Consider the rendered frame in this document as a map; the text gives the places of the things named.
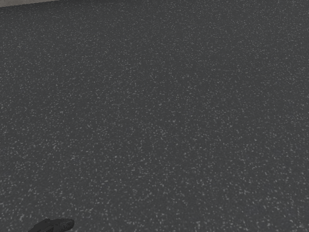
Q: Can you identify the left robot hand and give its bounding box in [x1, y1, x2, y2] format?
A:
[28, 218, 74, 232]

